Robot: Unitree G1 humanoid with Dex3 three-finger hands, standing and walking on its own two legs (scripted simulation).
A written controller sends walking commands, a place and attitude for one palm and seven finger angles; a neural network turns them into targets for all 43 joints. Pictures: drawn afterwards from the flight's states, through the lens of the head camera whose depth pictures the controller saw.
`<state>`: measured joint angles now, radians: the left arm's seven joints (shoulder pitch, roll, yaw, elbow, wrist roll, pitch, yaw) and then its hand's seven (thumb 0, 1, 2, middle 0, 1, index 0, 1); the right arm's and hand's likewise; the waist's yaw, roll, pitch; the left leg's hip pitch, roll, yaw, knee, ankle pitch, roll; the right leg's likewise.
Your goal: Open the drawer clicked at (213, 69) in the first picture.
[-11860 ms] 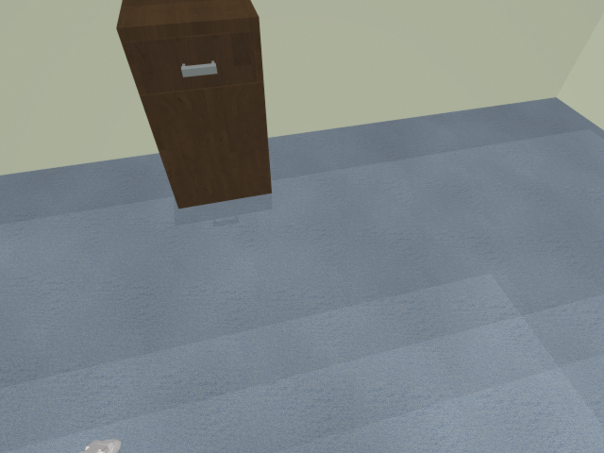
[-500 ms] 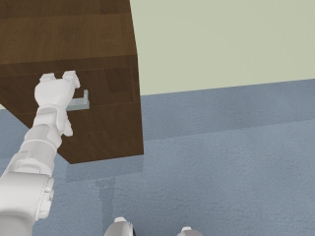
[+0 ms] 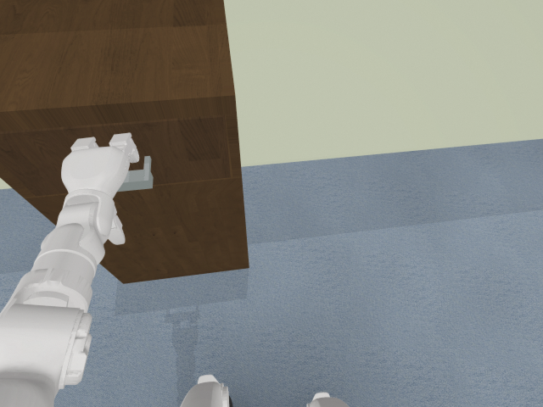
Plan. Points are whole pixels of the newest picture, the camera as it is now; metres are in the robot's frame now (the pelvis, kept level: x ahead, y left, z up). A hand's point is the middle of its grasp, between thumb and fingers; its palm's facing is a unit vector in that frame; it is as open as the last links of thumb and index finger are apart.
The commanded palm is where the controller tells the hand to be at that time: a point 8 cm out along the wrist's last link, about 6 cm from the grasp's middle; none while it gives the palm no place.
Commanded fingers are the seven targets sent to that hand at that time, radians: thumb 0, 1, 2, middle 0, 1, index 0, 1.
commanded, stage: lower the fingers behind the handle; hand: left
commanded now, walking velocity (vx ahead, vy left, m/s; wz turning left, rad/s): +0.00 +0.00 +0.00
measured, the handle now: (119, 172) +0.53 +0.26 -0.04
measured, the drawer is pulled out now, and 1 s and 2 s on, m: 0.00 0.00 0.00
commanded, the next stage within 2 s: close the thumb around the handle in 1.38 s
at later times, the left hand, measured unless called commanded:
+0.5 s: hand (116, 195) +0.47 +0.25 -0.03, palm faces -0.06 -0.02 -1.00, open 13.8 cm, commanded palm +0.45 +0.24 +0.02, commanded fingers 0.00 -0.50 0.30 -0.30 -1.20 -0.30 -1.20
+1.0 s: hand (123, 205) +0.47 +0.25 -0.06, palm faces -0.05 -0.03 -1.00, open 13.8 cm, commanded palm +0.46 +0.23 -0.01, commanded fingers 0.00 -0.50 0.30 -0.30 -1.20 -0.30 -1.20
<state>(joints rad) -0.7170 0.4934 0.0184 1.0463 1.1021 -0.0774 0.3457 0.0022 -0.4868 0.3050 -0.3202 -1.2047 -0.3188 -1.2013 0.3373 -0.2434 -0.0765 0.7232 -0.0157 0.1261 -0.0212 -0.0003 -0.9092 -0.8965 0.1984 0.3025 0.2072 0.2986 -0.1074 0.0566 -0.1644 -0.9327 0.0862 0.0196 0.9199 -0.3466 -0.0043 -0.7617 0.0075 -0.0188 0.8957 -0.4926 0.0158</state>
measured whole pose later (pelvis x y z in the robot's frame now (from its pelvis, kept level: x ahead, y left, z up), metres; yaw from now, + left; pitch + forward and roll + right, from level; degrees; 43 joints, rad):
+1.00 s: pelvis -0.02 +0.01 -0.04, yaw -2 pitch +27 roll -4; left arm -0.79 0.51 0.04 1.09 1.13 -0.05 0.43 0.00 -0.49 0.31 -0.28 -1.20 -0.31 -1.20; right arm 0.32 -0.23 -0.06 0.72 -0.05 0.12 -0.01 0.00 -0.91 -0.90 0.20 0.30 0.21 0.30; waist -0.13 0.06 -0.19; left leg -1.22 0.10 0.01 1.16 -0.41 0.01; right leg -1.04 0.02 -0.02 1.13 -0.56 0.03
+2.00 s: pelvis -0.02 +0.01 -0.05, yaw -2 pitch +27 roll -4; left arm -0.79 0.53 0.04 1.08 1.12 -0.05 0.41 0.00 0.48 0.72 -0.33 -1.29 -0.37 -1.29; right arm 0.32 -0.23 -0.05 0.72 -0.04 0.12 -0.01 0.00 -0.91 -0.90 0.20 0.30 0.21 0.30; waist -0.13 0.07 -0.18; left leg -1.22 0.10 0.00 1.17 -0.42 0.02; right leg -1.03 0.02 -0.02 1.13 -0.57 0.04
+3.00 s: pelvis +0.01 +0.01 -0.02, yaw -1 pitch +22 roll -3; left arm -0.36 0.39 0.01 0.75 1.10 -0.04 0.49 0.01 0.67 0.77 -0.26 -1.35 -0.34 -1.29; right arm 0.23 -0.23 -0.08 0.68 -0.03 0.14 0.00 0.00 -0.91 -0.90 0.20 0.30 0.21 0.30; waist -0.05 0.06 -0.20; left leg -1.01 0.09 0.03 1.06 -0.44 0.01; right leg -0.84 0.01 0.01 1.02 -0.57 0.03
